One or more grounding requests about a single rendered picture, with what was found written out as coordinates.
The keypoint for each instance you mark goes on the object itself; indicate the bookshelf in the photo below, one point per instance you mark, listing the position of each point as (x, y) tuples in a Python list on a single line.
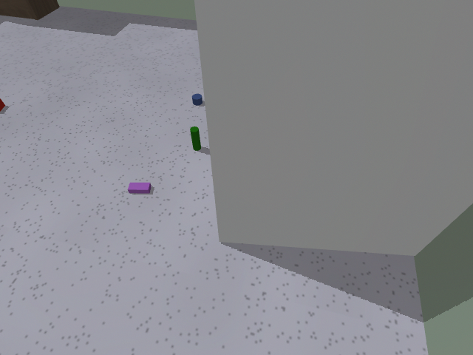
[(34, 9)]

